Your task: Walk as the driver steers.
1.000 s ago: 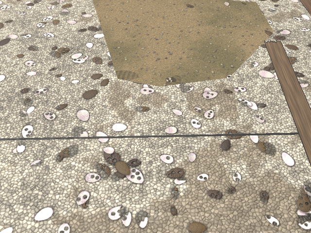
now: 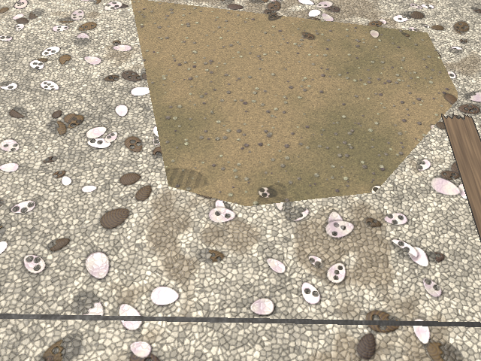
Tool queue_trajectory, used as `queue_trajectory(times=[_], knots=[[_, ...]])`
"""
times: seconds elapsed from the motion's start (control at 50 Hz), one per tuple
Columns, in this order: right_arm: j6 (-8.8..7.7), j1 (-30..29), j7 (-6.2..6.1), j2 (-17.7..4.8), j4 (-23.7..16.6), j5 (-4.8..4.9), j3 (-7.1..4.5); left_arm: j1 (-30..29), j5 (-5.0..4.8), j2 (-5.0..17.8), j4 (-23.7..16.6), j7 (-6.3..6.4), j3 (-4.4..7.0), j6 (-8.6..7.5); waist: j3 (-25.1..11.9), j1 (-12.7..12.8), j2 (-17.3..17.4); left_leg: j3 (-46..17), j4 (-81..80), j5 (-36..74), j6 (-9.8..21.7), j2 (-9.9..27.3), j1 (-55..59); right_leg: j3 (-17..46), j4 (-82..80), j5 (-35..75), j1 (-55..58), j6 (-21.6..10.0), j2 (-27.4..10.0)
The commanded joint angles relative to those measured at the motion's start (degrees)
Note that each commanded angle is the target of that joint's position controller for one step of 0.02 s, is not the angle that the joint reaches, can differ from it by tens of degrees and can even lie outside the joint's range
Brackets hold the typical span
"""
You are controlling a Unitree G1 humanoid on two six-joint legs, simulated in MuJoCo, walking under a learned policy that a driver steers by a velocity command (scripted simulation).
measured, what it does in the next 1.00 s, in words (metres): steps on the spot, turning left: right foot, then right foot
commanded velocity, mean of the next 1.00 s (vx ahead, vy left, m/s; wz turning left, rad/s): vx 0.08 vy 0.00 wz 0.38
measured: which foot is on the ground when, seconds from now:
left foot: down 0.00-0.96, up 0.98-1.00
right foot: up 0.00-0.10, down 0.12-0.46, up 0.48-0.94, down 0.96-1.00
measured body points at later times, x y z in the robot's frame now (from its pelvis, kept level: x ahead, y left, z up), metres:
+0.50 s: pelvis +0.04 +0.01 -0.01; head +0.08 +0.04 +0.43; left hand +0.07 +0.31 -0.16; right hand +0.21 -0.25 -0.12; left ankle +0.06 +0.10 -0.73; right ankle +0.02 -0.15 -0.71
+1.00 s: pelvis +0.09 +0.00 +0.00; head +0.10 +0.00 +0.45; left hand +0.10 +0.32 -0.09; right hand +0.32 -0.20 -0.11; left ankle +0.06 +0.10 -0.72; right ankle +0.14 -0.11 -0.73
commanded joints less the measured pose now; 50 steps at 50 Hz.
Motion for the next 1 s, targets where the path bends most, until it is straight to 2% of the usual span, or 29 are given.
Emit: queue_trajectory(times=[0.02,0.08,0.12,0.14,0.16,0.22,0.26,0.32,0.36,0.4,0.44,0.46,0.48,0.5,0.52,0.54,0.56,0.58,0.64,0.7,0.72,0.76,0.8,0.86,0.92,0.94,0.96,0.98,1.0], knots=[[-0.17,-2.7,-0.83,-7.4,-2.8,-0.06,-1.49,8.2,0.23,2.2,0.8,0.95,0.69,1.13,-7.9,2.2,9.3,-12.4,-12.5,-6.5,8.5,12.8,1.1,-0.9,-8.1,6.1,8.5,-0.2,-0.3],[0.60,-3.0,-1.34,-7.4,-1.9,1.39,-1.43,8.0,0.94,2.2,1.7,0.42,0.83,1.46,-6.0,3.1,8.6,-11.6,-13.0,-21.9,5.5,11.2,-2.4,-2.9,-18.4,15.5,14.5,-1.9,0.9],[0.91,-0.6,-1.38,-6.2,-0.6,1.56,-1.07,7.2,2.01,3.2,1.3,0.20,0.79,1.45,-1.9,2.5,6.1,-10.8,-12.1,-28.9,1.1,9.0,-4.0,-0.3,-25.0,15.0,14.1,-4.2,-1.7],[1.19,1.2,-1.51,-6.9,-0.4,1.63,-1.58,6.0,1.46,6.9,1.3,0.44,1.59,1.31,1.2,0.0,1.7,-8.3,-10.9,-26.8,-0.4,5.9,-3.3,0.1,-26.1,6.9,8.9,-5.4,-2.3],[1.37,-0.1,-1.86,-7.8,-1.0,1.60,-1.88,5.3,0.93,7.3,1.5,0.55,2.00,0.84,2.9,0.3,-1.6,-5.9,-7.8,-22.7,-1.0,4.0,0.3,0.4,-28.2,0.6,3.1,-5.7,-1.9],[1.80,-1.8,-2.45,-7.9,-3.2,1.78,-2.57,3.1,0.81,7.5,0.4,1.51,2.75,-0.59,1.7,0.0,-5.7,-4.0,0.4,-13.0,0.2,1.7,1.1,1.8,-31.0,2.7,3.2,-5.3,-3.9],[2.19,-1.8,-2.17,-7.0,-4.2,1.53,-2.82,4.9,0.48,8.3,0.1,2.10,3.51,-1.07,0.4,0.7,-7.3,-2.5,6.7,-9.1,0.3,0.3,-2.7,5.6,-31.9,7.6,7.3,-7.4,-8.4],[2.95,0.0,-1.16,-6.6,-5.4,1.41,-3.35,1.7,0.35,9.3,-2.7,3.19,4.16,-1.63,-1.6,0.6,-9.4,-1.4,21.9,-19.5,0.0,1.4,-7.4,11.2,-29.8,25.8,10.6,-13.2,-18.2],[3.40,-1.3,-0.57,-6.1,-7.2,1.89,-3.48,0.3,-0.21,10.5,-3.9,3.59,4.60,-1.93,-1.7,1.0,-7.5,-2.9,24.3,-25.1,-0.6,4.0,-10.6,11.0,-28.2,35.5,13.8,-13.6,-20.4],[3.62,-0.1,-0.08,-5.5,-7.3,2.50,-3.49,-2.4,-1.05,11.9,-4.7,3.53,5.17,-1.33,-3.2,0.1,-6.1,0.0,17.7,-19.4,-1.0,3.2,-4.7,5.4,-25.4,38.5,12.8,-10.5,-17.6],[4.02,3.4,0.24,-6.3,-6.0,2.56,-4.34,-1.7,-1.14,11.7,-4.2,2.87,5.32,-0.31,-5.1,-1.0,-4.6,3.9,7.9,-7.8,-0.3,-1.0,6.4,-1.4,-19.1,34.7,8.9,-6.8,-13.4],[4.06,5.0,0.13,-9.0,-6.3,2.49,-5.48,1.6,-0.60,10.1,-3.4,2.26,5.13,-0.03,-5.7,-1.1,2.0,-2.6,1.6,2.2,1.9,0.9,13.5,-6.5,-9.2,27.4,3.8,-3.1,-9.5],[3.91,6.5,-0.63,-18.3,-8.0,1.66,-7.58,-0.6,1.49,5.7,-6.9,2.00,3.66,-0.17,-5.4,-0.9,20.4,-29.4,-4.2,21.5,11.7,17.3,21.8,-10.8,9.6,0.8,-14.2,3.3,0.4],[2.65,11.4,-0.05,-15.7,-7.6,-0.08,-5.94,-4.8,1.17,5.1,-8.6,1.75,3.21,-0.67,-12.1,-3.9,16.3,-38.4,-6.1,25.8,18.9,23.1,22.1,1.2,20.7,-12.7,-15.5,2.4,2.8],[1.36,9.2,0.08,-14.2,-8.3,0.02,-5.39,-4.6,0.06,6.2,-8.8,1.48,3.45,-0.82,-10.2,-2.4,10.5,-33.8,-5.2,24.9,18.3,22.0,21.3,3.5,24.5,-10.0,-17.3,1.4,1.6],[0.66,5.9,-0.19,-13.5,-9.3,1.05,-5.29,-4.5,-0.15,7.0,-8.3,1.53,3.67,-0.82,-8.3,-1.0,6.4,-28.4,-4.2,21.9,14.8,18.6,19.7,3.5,23.9,-5.0,-18.0,0.7,0.6],[0.72,3.3,-0.54,-13.2,-10.1,1.91,-5.20,-5.1,0.43,7.9,-7.9,2.06,3.96,-0.76,-7.5,-0.5,3.8,-25.5,-4.2,19.3,11.9,16.4,18.5,3.7,21.0,-0.6,-18.3,0.4,-0.2],[0.97,2.3,-0.91,-12.6,-10.5,2.24,-4.94,-5.3,0.76,8.8,-8.2,2.38,4.29,-0.63,-7.7,0.0,4.4,-23.7,-4.5,18.5,10.6,14.9,16.8,4.0,18.3,2.1,-16.0,0.3,-0.8],[1.68,4.0,-1.71,-12.6,-10.9,2.05,-4.99,-5.2,0.27,6.7,-8.8,2.06,3.85,-0.72,-8.6,0.2,6.0,-22.4,-5.4,17.8,10.3,12.5,17.0,3.4,11.9,6.1,-13.3,0.7,1.5],[2.16,4.5,-2.31,-13.6,-11.6,2.33,-5.42,-7.8,0.16,6.1,-10.1,2.03,3.51,-0.70,-8.1,-0.6,7.0,-24.2,-6.4,10.8,10.0,12.1,17.8,4.1,3.2,7.7,-12.8,1.6,2.6],[2.37,4.1,-2.45,-13.7,-11.9,2.35,-5.52,-8.5,0.14,6.1,-10.4,1.95,3.46,-0.66,-7.7,-0.7,7.6,-24.8,-6.8,7.2,9.8,11.7,16.8,4.3,0.9,8.3,-11.8,1.8,2.9],[2.58,3.5,-2.59,-13.3,-12.5,2.67,-5.53,-9.5,-0.06,6.5,-11.0,1.26,3.52,-0.92,-7.2,-1.0,8.6,-26.9,-10.2,-13.1,9.5,10.2,13.6,4.2,-4.5,10.2,-9.0,1.7,3.1],[2.52,3.0,-2.63,-13.7,-12.9,2.59,-5.61,-11.0,-0.24,7.0,-12.0,0.48,3.58,-1.66,-5.2,-1.5,11.0,-29.9,-12.9,-23.8,9.8,10.0,10.6,3.5,-8.4,9.8,-6.8,1.4,3.6],[2.38,3.7,-2.49,-13.8,-13.3,2.56,-5.66,-10.9,-0.64,7.2,-12.7,-0.70,3.59,-3.59,-4.7,-1.7,10.8,-32.3,-12.7,-27.4,9.8,9.6,9.1,3.0,-14.3,8.4,-2.0,0.0,4.4],[2.68,2.1,-2.38,-12.8,-14.3,2.75,-5.08,-5.6,-1.32,6.9,-11.4,-1.54,3.75,-5.29,-4.4,1.4,10.0,-32.1,-10.3,-29.7,7.9,7.2,4.4,1.0,-25.6,13.3,9.4,-2.4,4.4],[2.72,2.2,-2.41,-11.4,-14.5,2.69,-4.58,-2.5,-1.21,7.3,-10.2,-1.55,3.98,-5.56,-4.3,2.7,8.8,-30.2,-7.6,-30.1,6.1,5.1,0.8,0.4,-29.9,15.4,15.6,-3.5,3.2],[2.44,2.2,-2.34,-8.7,-14.9,2.63,-3.71,3.0,-0.53,9.1,-8.8,-1.31,4.47,-5.73,-6.0,4.4,4.9,-26.0,1.3,-31.1,3.2,2.2,-6.8,5.7,-31.5,12.9,25.1,-5.8,-3.5],[1.81,3.7,-2.05,-4.2,-15.1,2.90,-2.51,7.6,0.86,11.9,-8.2,-1.03,4.62,-5.61,-8.2,3.9,-5.8,-14.4,18.7,-28.9,-0.2,-5.0,-14.5,20.5,-36.2,0.5,30.9,-10.1,-14.3],[0.59,0.8,-1.75,-8.2,-17.9,3.49,-3.46,6.8,2.37,15.3,-8.0,-1.82,5.58,-5.95,-0.9,3.0,-11.9,-13.0,26.5,-28.2,0.3,-3.6,-26.2,36.8,-41.5,-12.8,25.4,-16.4,-21.0]])
Keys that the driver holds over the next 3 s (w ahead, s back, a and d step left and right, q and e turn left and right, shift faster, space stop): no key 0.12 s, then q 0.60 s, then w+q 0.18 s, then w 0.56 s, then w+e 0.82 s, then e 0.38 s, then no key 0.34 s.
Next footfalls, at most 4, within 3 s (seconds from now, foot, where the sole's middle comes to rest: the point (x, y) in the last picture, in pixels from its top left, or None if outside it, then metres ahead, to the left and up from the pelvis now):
0.12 right None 0.07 -0.15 -0.77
0.96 right None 0.17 -0.09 -0.77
1.38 left None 0.27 0.29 -0.77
1.92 right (167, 294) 0.66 0.22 -0.77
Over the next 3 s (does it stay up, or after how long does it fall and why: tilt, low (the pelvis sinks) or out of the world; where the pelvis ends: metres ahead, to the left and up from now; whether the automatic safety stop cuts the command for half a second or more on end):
stays up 0.82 0.31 0.01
